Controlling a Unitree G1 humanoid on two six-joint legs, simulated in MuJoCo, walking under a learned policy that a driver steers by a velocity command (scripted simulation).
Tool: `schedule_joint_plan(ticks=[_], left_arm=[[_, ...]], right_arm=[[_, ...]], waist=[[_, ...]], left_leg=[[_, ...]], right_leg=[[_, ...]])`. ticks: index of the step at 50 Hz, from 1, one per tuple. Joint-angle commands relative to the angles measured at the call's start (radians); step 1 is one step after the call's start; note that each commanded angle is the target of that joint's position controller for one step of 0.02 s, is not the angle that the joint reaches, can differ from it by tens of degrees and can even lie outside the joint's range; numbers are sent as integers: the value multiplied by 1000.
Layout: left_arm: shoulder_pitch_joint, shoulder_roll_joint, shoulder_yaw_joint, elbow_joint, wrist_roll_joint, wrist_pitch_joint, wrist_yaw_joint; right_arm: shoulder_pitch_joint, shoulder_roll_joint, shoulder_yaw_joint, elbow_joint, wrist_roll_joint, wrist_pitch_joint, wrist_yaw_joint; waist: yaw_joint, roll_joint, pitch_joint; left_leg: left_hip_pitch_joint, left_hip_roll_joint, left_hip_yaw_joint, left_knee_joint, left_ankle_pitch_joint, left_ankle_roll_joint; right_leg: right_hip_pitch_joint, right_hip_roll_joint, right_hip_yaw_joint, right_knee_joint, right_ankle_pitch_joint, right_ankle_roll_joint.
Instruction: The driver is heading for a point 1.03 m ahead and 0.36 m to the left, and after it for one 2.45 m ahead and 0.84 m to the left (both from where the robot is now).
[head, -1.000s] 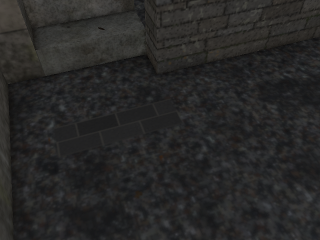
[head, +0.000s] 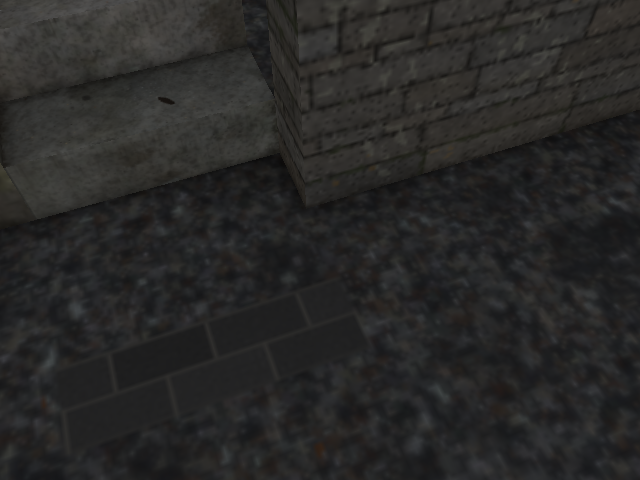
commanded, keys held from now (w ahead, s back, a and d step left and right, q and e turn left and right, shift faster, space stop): w+q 1.00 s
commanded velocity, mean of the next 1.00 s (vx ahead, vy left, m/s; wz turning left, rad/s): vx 0.50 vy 0.00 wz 0.49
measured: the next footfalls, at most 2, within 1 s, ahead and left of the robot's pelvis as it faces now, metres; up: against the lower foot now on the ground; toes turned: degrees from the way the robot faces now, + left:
left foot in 0.48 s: +0.46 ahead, +0.13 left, +0.00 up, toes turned +15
right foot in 0.98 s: +0.76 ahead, +0.05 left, +0.00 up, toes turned +35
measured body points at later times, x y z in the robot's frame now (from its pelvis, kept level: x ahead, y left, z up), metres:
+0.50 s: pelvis +0.31 +0.03 -0.01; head +0.33 +0.05 +0.43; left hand +0.25 +0.29 -0.16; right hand +0.54 -0.17 -0.11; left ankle +0.42 +0.12 -0.73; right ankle +0.11 -0.10 -0.69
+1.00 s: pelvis +0.58 +0.09 +0.00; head +0.59 +0.11 +0.45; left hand +0.63 +0.41 -0.08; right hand +0.78 -0.14 -0.10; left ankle +0.42 +0.12 -0.72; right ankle +0.73 +0.03 -0.72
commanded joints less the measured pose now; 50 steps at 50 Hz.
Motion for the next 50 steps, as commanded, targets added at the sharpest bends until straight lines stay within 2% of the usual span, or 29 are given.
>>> schedule_joint_plan(ticks=[1, 3, 7, 9, 12, 14, 16, 18, 20, 21, 23, 24, 25, 26, 27, 28, 29, 31, 32, 33, 37, 39, 41, 42, 45, 47, 48, 49, 50], left_arm=[[156, 81, 21, 29, 13, -29, -8], [145, 38, 11, 74, 28, -39, -3], [164, 82, 16, 129, 25, -36, 18], [165, 81, 12, 136, 25, -37, 30], [180, 109, 12, 142, 30, -38, 52], [220, 125, 13, 153, 21, -32, 66], [266, 136, 13, 169, 12, -19, 66], [284, 150, 16, 171, 11, -3, 66], [260, 181, 23, 157, 6, 16, 71], [244, 199, 28, 147, 6, 25, 76], [192, 229, 35, 121, 4, 41, 81], [172, 230, 33, 100, 0, 37, 79], [263, 68, -10, 62, 33, 14, 59], [254, 85, -19, 21, 0, -39, 37], [108, 172, 1, -21, -29, -75, 25], [72, 170, -1, -40, -30, -87, 26], [76, 165, 1, -23, -9, -82, 35], [119, 181, 13, -23, 14, -48, 36], [121, 171, 13, -32, 23, -34, 37], [116, 159, 3, -35, 42, -14, 39], [-16, 150, -6, -88, 36, 10, 49], [-93, 135, -12, -110, 23, 4, 54], [-164, 121, -20, -136, 28, -8, 37], [-175, 129, -16, -137, 23, -11, 30], [-156, 180, -1, -137, 21, -24, 22], [-102, 208, 11, -112, 12, -45, 26], [-28, 230, 25, -94, 13, -61, 29], [90, 265, 38, -77, 32, -72, 34], [245, 359, 66, -53, 53, -72, 38]], right_arm=[[-42, -89, -26, -97, -7, -19, -14], [17, -25, -24, -95, -8, 10, -5], [-66, -37, -38, -147, -6, 42, -4], [-139, -64, -46, -177, -10, 41, -2], [-208, -73, -51, -207, -19, 37, 15], [-291, -51, -41, -240, -26, 37, 33], [-356, -33, -32, -276, -31, 41, 54], [-398, -34, -31, -316, -26, 39, 64], [-382, -57, -41, -346, -24, 39, 78], [-347, -79, -50, -353, -22, 42, 82], [-127, -165, -91, -321, -16, 47, 78], [27, -234, -126, -289, -18, 50, 57], [39, -325, -140, -286, -22, 55, 37], [36, -300, -125, -316, -39, 32, 36], [11, -229, -105, -320, -53, 19, 33], [-42, -203, -98, -325, -48, 12, 31], [-106, -182, -89, -340, -46, 9, 34], [-160, -156, -73, -364, -51, 11, 29], [-161, -165, -74, -366, -43, 12, 24], [-149, -190, -77, -357, -40, 5, 19], [-88, -227, -84, -346, -30, 15, -1], [-69, -230, -82, -350, -28, 30, -1], [-65, -238, -84, -355, -33, 49, -2], [-37, -242, -86, -343, -25, 52, -2], [-46, -220, -78, -345, -28, 52, -1], [-57, -205, -74, -344, -28, 50, 2], [-71, -185, -66, -349, -26, 53, 0], [-97, -143, -49, -363, -31, 49, 3], [-31, -101, -33, -393, -18, 39, 8]], waist=[[67, -3, -171], [20, -77, -135], [0, -55, -17], [10, -56, 35], [22, -53, 55], [56, -33, 69], [90, -17, 87], [103, -28, 83], [74, -59, 40], [46, -84, -1], [-76, -115, -132], [-158, -57, -211], [-42, 229, -277], [-27, 194, -432], [-77, 99, -334], [-39, 15, -237], [11, -81, -179], [66, -51, -163], [75, -35, -148], [82, -6, -137], [37, 18, -102], [-1, 55, -98], [-32, 71, -103], [-39, 79, -106], [-23, 113, -94], [7, 161, -75], [51, 162, -111], [112, 114, -205], [123, -106, -350]], left_leg=[[-427, 86, -28, 145, 156, 46], [-341, 119, -42, 72, 204, 70], [-468, 109, -55, 13, 316, 67], [-521, 84, -62, -92, 421, 52], [-507, 59, -4, -278, 574, 41], [-495, 53, 56, -384, 624, 44], [-524, 52, 99, -465, 608, 61], [-558, 43, 136, -506, 544, 75], [-494, 0, 193, -524, 435, 103], [-432, -34, 223, -515, 378, 121], [-145, -102, 235, -538, 321, 173], [126, -87, 131, -627, 358, 213], [445, 158, -327, -629, 361, 345], [600, 317, -809, -825, 204, 489], [537, 277, -690, -876, 248, 400], [388, 249, -538, -874, 370, 356], [239, 206, -422, -875, 510, 325], [91, 152, -314, -909, 619, 304], [53, 134, -279, -923, 649, 305], [11, 125, -255, -929, 697, 309], [-14, 59, -174, -922, 670, 255], [-15, 20, -152, -900, 542, 215], [-37, 15, -175, -876, 454, 192], [-25, 36, -214, -861, 430, 190], [59, 70, -317, -783, 380, 188], [81, 92, -380, -742, 348, 195], [75, 62, -375, -684, 386, 183], [-4, 16, -311, -493, 396, 150], [-325, -122, -148, -167, 223, 62]], right_leg=[[454, -292, 367, -345, 119, -146], [367, -234, 240, -395, 193, -133], [308, -239, 128, -492, 147, -134], [292, -226, 60, -528, 159, -125], [315, -200, -41, -536, 222, -108], [361, -208, -83, -539, 244, -98], [451, -227, -119, -500, 309, -94], [548, -251, -136, -430, 414, -86], [606, -266, -158, -322, 707, -75], [626, -270, -164, -242, 883, -67], [566, -254, -164, 69, 1031, -47], [392, -201, -164, 349, 817, -9], [-28, -21, -116, 726, -179, 44], [-248, 95, 147, 925, -438, 41], [-334, 21, 229, 894, -329, 7], [-313, -21, 212, 801, -237, -6], [-252, -62, 199, 722, -199, 5], [-129, -103, 200, 617, -168, 32], [-117, -107, 186, 565, -158, 52], [-112, -103, 173, 530, -133, 78], [-147, -64, 147, 267, 60, 125], [-103, -30, 142, 88, 136, 124], [-38, 6, 120, -23, 245, 114], [-22, 15, 131, -44, 259, 107], [-18, 22, 166, -115, 163, 75], [39, 19, 162, -152, 59, 35], [150, 13, 157, -194, 78, 5], [360, -90, 239, -174, 62, -53], [737, -302, 567, -192, -79, -195]])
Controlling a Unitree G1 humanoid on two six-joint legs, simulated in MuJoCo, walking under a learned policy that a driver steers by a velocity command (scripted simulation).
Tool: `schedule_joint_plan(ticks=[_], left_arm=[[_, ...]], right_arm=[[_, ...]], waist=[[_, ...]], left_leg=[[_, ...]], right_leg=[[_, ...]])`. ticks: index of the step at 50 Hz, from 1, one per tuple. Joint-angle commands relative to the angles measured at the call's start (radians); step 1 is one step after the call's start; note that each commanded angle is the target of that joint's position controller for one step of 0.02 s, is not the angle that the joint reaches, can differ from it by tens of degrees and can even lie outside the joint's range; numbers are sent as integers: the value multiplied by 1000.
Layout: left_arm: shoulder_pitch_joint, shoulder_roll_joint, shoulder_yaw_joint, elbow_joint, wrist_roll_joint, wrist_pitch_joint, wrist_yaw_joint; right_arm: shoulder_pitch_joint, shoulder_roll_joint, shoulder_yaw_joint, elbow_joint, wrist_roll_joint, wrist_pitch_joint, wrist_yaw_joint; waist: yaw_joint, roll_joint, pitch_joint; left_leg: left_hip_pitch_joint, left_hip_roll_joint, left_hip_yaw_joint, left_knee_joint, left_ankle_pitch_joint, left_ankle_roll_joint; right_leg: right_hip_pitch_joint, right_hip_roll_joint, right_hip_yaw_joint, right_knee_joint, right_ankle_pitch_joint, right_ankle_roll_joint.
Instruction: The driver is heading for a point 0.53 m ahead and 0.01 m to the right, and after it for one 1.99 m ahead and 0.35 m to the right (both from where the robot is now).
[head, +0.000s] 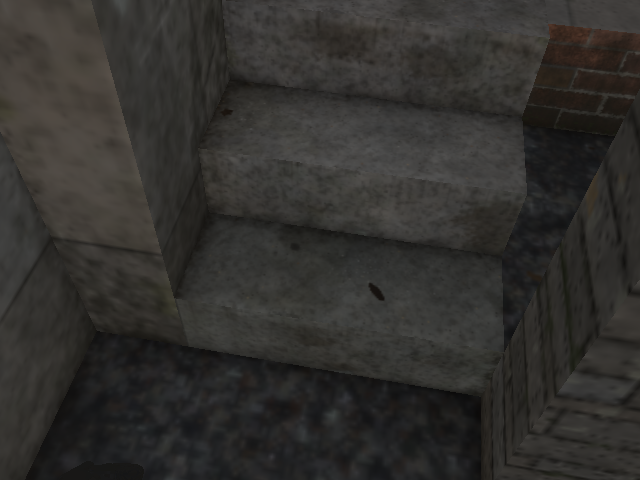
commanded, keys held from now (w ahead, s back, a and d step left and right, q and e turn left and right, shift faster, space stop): w+q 0.02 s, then w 0.48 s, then w+e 0.18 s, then e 0.32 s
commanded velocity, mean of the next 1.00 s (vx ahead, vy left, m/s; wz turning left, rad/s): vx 0.34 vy -0.03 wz -0.02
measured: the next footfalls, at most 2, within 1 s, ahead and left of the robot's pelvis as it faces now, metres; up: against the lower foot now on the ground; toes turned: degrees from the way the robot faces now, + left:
left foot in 0.40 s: +0.33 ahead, +0.16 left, +0.00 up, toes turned +7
right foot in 0.88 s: +0.49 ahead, -0.09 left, +0.00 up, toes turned -1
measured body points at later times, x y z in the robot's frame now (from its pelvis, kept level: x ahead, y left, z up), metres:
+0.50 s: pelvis +0.23 +0.05 +0.01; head +0.26 +0.07 +0.46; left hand +0.26 +0.35 -0.12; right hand +0.45 -0.18 -0.07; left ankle +0.28 +0.16 -0.73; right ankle +0.14 -0.12 -0.65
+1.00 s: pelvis +0.38 +0.02 +0.00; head +0.41 +0.00 +0.45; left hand +0.56 +0.28 -0.09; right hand +0.49 -0.26 -0.11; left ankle +0.31 +0.16 -0.63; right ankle +0.44 -0.09 -0.73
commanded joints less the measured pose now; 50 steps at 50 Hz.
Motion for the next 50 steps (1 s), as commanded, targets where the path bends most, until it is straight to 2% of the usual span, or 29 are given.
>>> schedule_joint_plan(ticks=[1, 2, 3, 6, 9, 12, 16, 19, 20, 21, 22, 23, 24, 25, 26, 28, 29, 30, 34, 35, 37, 39, 42, 44, 45, 46, 47, 49, 50], left_arm=[[347, 265, 93, 33, -13, -15, 6], [334, 182, 74, 27, -30, -7, 5], [295, 156, 63, 17, -23, 5, 15], [214, 109, 37, 26, 3, 7, 26], [177, 145, 40, 35, 1, -1, 19], [168, 176, 40, 34, -33, 9, 9], [212, 248, 62, 48, -48, 16, -16], [219, 248, 65, 53, -51, 28, -16], [234, 216, 53, 59, -41, 26, -21], [222, 153, 26, 9, -5, 16, -15], [277, 66, -3, -31, -16, -7, -14], [257, 162, 15, -10, -54, -20, -17], [176, 193, 19, -34, -58, -18, -28], [145, 191, 17, -47, -33, -9, -24], [127, 179, 15, -51, -10, 1, -18], [154, 134, 1, -44, -20, 20, -5], [204, 147, 11, -20, -28, 49, 6], [232, 151, 19, -32, -12, 72, 5], [156, 123, 20, -84, -14, 117, -15], [103, 98, 11, -121, -9, 132, -32], [11, 91, 10, -155, -15, 127, -22], [22, 103, 22, -164, -9, 105, -15], [73, 103, 32, -152, -20, 81, -28], [209, 196, 73, -88, -10, 69, -12], [266, 301, 95, -91, -5, 78, 4], [271, 286, 89, -108, 19, 72, 8], [191, 256, 92, -136, 9, 79, 8], [80, 183, 75, -150, -20, 108, 26], [44, 166, 68, -157, -20, 124, 35]], right_arm=[[37, -46, 17, -112, 17, -33, 0], [-14, -124, 2, -101, 26, -31, -3], [-92, -137, -1, -115, 10, -24, -1], [-122, -88, 1, -118, -16, -15, 16], [-138, -50, 16, -144, -27, -1, 23], [-217, -14, 41, -178, -20, -9, 36], [-288, -58, 35, -208, 0, -26, 34], [-192, -106, 17, -184, -12, -29, 24], [-82, -151, -2, -149, -26, -21, 12], [105, -217, -17, -121, -46, -13, -8], [153, -297, -32, -98, -62, -4, -13], [127, -210, -14, -101, -56, -11, -9], [71, -177, -1, -119, -50, -24, -2], [3, -155, 3, -136, -51, -32, 7], [-50, -139, 8, -140, -54, -33, 8], [-77, -110, 19, -119, -71, -47, -7], [-122, -133, 19, -134, -80, -60, -10], [-105, -177, 4, -111, -57, -56, -32], [-165, -149, 17, -123, -56, -4, -103], [-87, -171, 4, -95, -44, -14, -101], [-114, -141, 11, -75, -48, -19, -86], [-135, -139, 13, -55, -62, -23, -80], [-115, -133, 7, -20, -13, -36, -50], [-38, -91, 17, -19, -34, -40, -45], [7, -24, 48, -62, -92, -50, -41], [44, -39, 55, -52, -72, -52, -24], [19, -113, 33, -37, -44, -41, -16], [-87, -125, 18, -37, -52, -6, -31], [-112, -127, 13, -51, -58, 8, -40]], waist=[[143, -287, -278], [163, -173, -155], [166, -99, -55], [100, -81, 34], [74, -111, 32], [87, -104, 17], [104, -140, 54], [25, -125, 26], [-30, -83, -51], [-95, 77, -182], [-36, 398, -246], [-48, 277, -209], [-43, 173, -150], [-13, 95, -109], [15, 61, -79], [44, 83, -94], [65, -11, -57], [83, 27, -24], [88, 124, -104], [57, 63, -141], [44, 154, -78], [44, 143, -43], [66, 178, -33], [77, -7, -99], [57, -264, -133], [60, -222, -334], [60, -125, -329], [50, -16, -200], [32, -38, -155]], left_leg=[[-624, 44, 40, 559, -162, -35], [-700, 102, 32, 639, -101, -43], [-703, 128, 60, 647, -6, -41], [-577, 186, 78, 541, 128, -39], [-487, 189, 156, 382, 180, -75], [-341, 183, 243, 166, 318, -98], [-298, 182, 236, -7, 323, -85], [-125, 123, 272, -152, 281, -41], [35, 123, 258, -186, 257, -9], [312, 305, 43, -159, 346, 39], [453, 483, -393, -301, 253, 203], [405, 474, -420, -344, 173, 215], [358, 453, -286, -333, 194, 186], [251, 408, -174, -329, 323, 167], [155, 393, -111, -350, 432, 159], [47, 388, -4, -364, 745, 160], [13, 434, 4, -290, 1153, 142], [9, 443, 39, -231, 1415, 127], [-48, 376, 236, -262, 1151, 104], [-37, 426, 208, -328, 814, 90], [-106, 374, 267, -409, 420, 72], [-111, 364, 325, -346, 559, 63], [13, 360, 317, -168, 710, 18], [-134, 232, 391, 158, 633, -77], [-503, 111, 392, 506, -130, -171], [-502, 85, 167, 727, -222, -200], [-515, 127, 114, 792, -165, -195], [-551, 166, 122, 714, -25, -180], [-493, 165, 126, 622, 10, -171]], right_leg=[[795, -469, 728, -160, -356, -264], [708, -448, 666, -191, -461, -222], [601, -404, 549, -217, -409, -189], [362, -305, 299, -279, -76, -165], [268, -266, 130, -319, 159, -194], [216, -215, 21, -303, 179, -172], [283, -261, 58, -269, 63, -161], [291, -268, 55, -133, 213, -133], [259, -203, -5, 52, 290, -99], [53, -125, -55, 373, 45, -46], [-273, 5, -24, 672, -520, -6], [-363, -46, 65, 801, -520, -14], [-405, -88, 41, 803, -420, -15], [-360, -119, 22, 747, -338, -10], [-306, -141, 26, 688, -290, 2], [-197, -139, 33, 685, -264, 32], [-184, -111, 70, 689, -261, 55], [-232, -45, 85, 722, -286, 70], [-179, -21, 24, 559, -69, 129], [-188, -63, 36, 544, 28, 117], [-118, -84, 7, 432, 78, 104], [-24, -79, -26, 334, 18, 80], [2, -54, -50, 85, -34, -2], [283, -23, -24, -19, 433, -88], [547, -290, 320, 63, 1128, -261], [548, -431, 567, -7, 1056, -421], [491, -395, 544, -43, 739, -398], [313, -320, 439, -95, 313, -282], [203, -293, 400, -124, 226, -255]])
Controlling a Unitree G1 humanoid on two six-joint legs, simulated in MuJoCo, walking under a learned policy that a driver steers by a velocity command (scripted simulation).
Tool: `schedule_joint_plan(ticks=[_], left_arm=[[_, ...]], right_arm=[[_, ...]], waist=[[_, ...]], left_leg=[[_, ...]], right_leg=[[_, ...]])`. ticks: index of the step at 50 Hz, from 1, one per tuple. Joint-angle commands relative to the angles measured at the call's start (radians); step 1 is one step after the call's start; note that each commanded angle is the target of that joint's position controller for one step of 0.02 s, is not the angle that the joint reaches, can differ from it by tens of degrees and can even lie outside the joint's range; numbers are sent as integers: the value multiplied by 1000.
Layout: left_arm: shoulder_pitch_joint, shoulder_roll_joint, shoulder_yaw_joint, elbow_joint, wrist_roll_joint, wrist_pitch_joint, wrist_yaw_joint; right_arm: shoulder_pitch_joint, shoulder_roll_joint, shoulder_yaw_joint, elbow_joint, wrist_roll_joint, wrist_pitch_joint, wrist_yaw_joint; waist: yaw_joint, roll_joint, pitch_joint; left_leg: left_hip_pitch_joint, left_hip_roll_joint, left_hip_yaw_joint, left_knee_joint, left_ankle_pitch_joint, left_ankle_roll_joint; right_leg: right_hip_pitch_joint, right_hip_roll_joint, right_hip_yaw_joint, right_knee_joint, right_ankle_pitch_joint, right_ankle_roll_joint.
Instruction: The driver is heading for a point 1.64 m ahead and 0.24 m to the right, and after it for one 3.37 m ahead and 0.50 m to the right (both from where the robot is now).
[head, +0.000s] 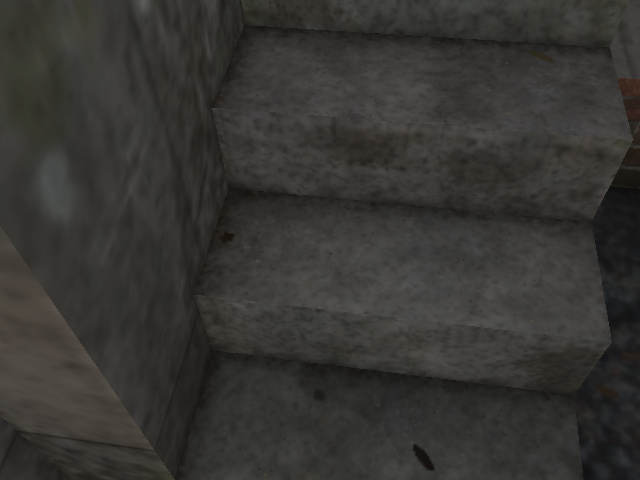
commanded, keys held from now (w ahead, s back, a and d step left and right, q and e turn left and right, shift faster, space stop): e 0.44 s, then no key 0.56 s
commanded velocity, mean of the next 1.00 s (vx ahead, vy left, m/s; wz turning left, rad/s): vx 0.03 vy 0.00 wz -0.37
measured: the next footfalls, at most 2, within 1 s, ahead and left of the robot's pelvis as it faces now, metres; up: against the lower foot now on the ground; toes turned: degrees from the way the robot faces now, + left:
left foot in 0.26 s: +0.09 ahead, +0.14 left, +0.00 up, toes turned -21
right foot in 0.66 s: -0.02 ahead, -0.09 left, +0.00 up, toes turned -18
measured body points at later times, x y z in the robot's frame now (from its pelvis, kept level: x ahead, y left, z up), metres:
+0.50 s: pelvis +0.01 +0.05 +0.02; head +0.04 +0.06 +0.46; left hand +0.26 +0.26 -0.08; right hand +0.00 -0.25 -0.08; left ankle +0.05 +0.15 -0.73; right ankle -0.05 -0.09 -0.64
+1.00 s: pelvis -0.01 +0.00 +0.01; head -0.01 +0.00 +0.46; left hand +0.25 +0.14 -0.08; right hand +0.00 -0.28 -0.10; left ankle +0.05 +0.15 -0.73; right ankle -0.06 -0.08 -0.73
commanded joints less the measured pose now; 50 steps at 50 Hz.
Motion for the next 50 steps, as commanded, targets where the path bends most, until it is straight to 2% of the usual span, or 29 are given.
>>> schedule_joint_plan(ticks=[1, 2, 4, 6, 10, 12, 13, 14, 15, 16, 17, 18, 19, 21, 23, 24, 26, 29, 32, 33, 34, 35, 36, 37, 39, 40, 42, 45, 50], left_arm=[[-68, 158, 50, -94, 0, 24, 31], [-80, 163, 55, -102, 10, 35, 45], [-63, 168, 65, -110, 8, 52, 67], [-68, 178, 75, -121, 10, 74, 58], [-59, 177, 84, -127, -6, 49, 41], [-70, 170, 87, -137, -16, 39, 31], [-68, 149, 82, -141, -25, 37, 29], [-51, 107, 68, -146, -26, 33, 23], [-85, 86, 64, -195, -31, 19, 13], [-41, 181, 90, -176, -17, 9, 13], [3, 214, 105, -147, -40, 22, 11], [36, 190, 100, -114, -38, 38, 12], [47, 169, 92, -104, -30, 45, 18], [-11, 129, 72, -125, -39, 45, 13], [-97, 95, 56, -176, -48, 49, 21], [-135, 71, 46, -194, -51, 52, 27], [-163, 40, 26, -216, -34, 52, 28], [-129, 48, 22, -208, -42, 48, 26], [-50, 55, 33, -154, -37, 30, 23], [-34, 76, 36, -156, -31, 22, 29], [9, 144, 43, -156, -5, 28, 43], [-61, 112, 28, -144, 7, 38, 32], [-89, 48, 14, -154, 6, 32, 18], [-118, 16, 1, -148, 5, 21, 11], [-162, 17, -5, -153, 8, 5, -4], [-143, 20, -5, -154, 5, 1, -7], [-97, 44, -4, -118, 1, 1, -4], [-89, 56, -3, -92, 2, 6, 3], [-87, 33, -12, -53, -1, 7, 4]], right_arm=[[38, -126, -45, -55, -8, 28, -14], [47, -103, -46, -50, -3, 23, -13], [48, -79, -45, -26, 14, 13, -17], [51, -40, -32, -18, 17, 29, -27], [72, -81, -38, -24, 34, 40, -45], [126, -96, -49, -10, 41, 33, -46], [164, -113, -57, 0, 38, 31, -49], [207, -172, -72, -4, 11, 32, -56], [162, -250, -94, 0, -32, 40, -54], [81, -182, -71, -49, -58, 31, -49], [5, -127, -54, -69, -39, 20, -56], [-13, -108, -50, -81, -20, 12, -58], [-6, -102, -49, -74, 0, 9, -61], [45, -104, -45, -71, 0, 25, -71], [90, -116, -54, -82, -11, 47, -65], [111, -152, -70, -86, 2, 53, -56], [104, -158, -78, -99, 20, 53, -47], [55, -167, -81, -114, 18, 42, -31], [47, -130, -71, -112, 39, 30, -30], [104, -118, -67, -82, 38, 16, -19], [117, -67, -44, -108, -2, -8, 0], [89, -30, -23, -132, -20, -8, 10], [28, -56, -27, -144, -17, -4, 9], [19, -62, -27, -139, -9, 2, 11], [34, -47, -15, -119, -12, 16, 11], [28, -80, -20, -103, -13, 14, 8], [29, -83, -21, -79, -10, 7, 5], [31, -74, -15, -44, 4, -3, -4], [14, -68, -10, 2, 5, 1, -14]], waist=[[-35, -106, -140], [-37, -153, -128], [-25, -152, -160], [-14, -184, -183], [0, -270, -88], [-27, -266, -100], [-45, -244, -100], [-55, -135, -107], [-26, 256, -39], [-12, 212, -59], [29, 141, -61], [31, 105, -56], [20, 92, -52], [-13, 88, -23], [-54, 100, -28], [-67, 100, -30], [-81, 114, -44], [-52, 139, -63], [1, 104, -82], [6, 68, -95], [-18, -78, -190], [-46, -262, -170], [-22, -225, -147], [-34, -194, -133], [-55, -160, -84], [-31, -92, -57], [-26, -54, -38], [-26, -53, -20], [-25, -50, -40]], left_leg=[[-74, 20, -57, -76, 72, 12], [-45, 2, -58, -148, 98, 9], [-6, -26, -48, -278, 108, -4], [64, -47, -25, -380, 127, 4], [95, -58, -13, -546, 128, 13], [195, -53, -8, -717, 194, 44], [291, -24, -5, -820, 230, 66], [421, 140, -138, -915, 201, 128], [318, 322, -432, -1012, 204, 286], [242, 398, -468, -1005, 355, 361], [242, 345, -340, -982, 437, 322], [264, 276, -221, -957, 460, 279], [312, 259, -170, -942, 465, 265], [340, 210, -69, -937, 514, 266], [423, 212, -66, -942, 489, 289], [460, 234, -86, -935, 470, 293], [466, 259, -95, -932, 476, 312], [382, 247, -60, -926, 501, 302], [350, 214, -25, -844, 606, 242], [296, 204, -15, -824, 566, 179], [168, 145, 44, -721, 389, 99], [101, 90, 71, -707, 173, 48], [125, 88, 52, -671, 128, 22], [135, 91, 41, -692, 174, 21], [211, 102, 27, -787, 354, 29], [241, 99, 30, -796, 391, 38], [291, 93, 37, -807, 411, 41], [300, 96, 34, -826, 400, 47], [335, 101, 35, -840, 397, 40]], right_leg=[[160, -281, 360, -222, 242, -207], [129, -258, 337, -220, 238, -198], [162, -238, 326, -212, 214, -178], [148, -205, 320, -218, 60, -160], [113, -173, 394, -239, -202, -107], [114, -151, 415, -206, -224, -80], [70, -120, 399, -170, -254, -46], [-59, -66, 338, -14, -322, 12], [-219, 99, 112, 292, -416, 69], [-181, 26, 179, 569, -420, 103], [-167, 26, 197, 652, -336, 103], [-163, 27, 175, 701, -275, 116], [-203, 14, 161, 744, -217, 123], [-225, -7, 89, 755, -180, 142], [-245, -40, 56, 597, -146, 159], [-240, -57, 45, 530, -170, 158], [-166, -63, 13, 413, -244, 160], [35, -57, -51, 217, -236, 130], [257, -24, -89, -142, -8, 88], [375, -66, -26, -221, 123, 57], [570, -226, 138, -121, 491, -2], [502, -273, 205, -109, 504, -115], [434, -262, 220, -145, 357, -150], [410, -240, 199, -164, 242, -132], [337, -190, 165, -166, 149, -78], [299, -163, 148, -175, 116, -52], [272, -139, 123, -173, 100, -28], [271, -132, 124, -185, 124, -20], [265, -121, 121, -210, 103, -23]])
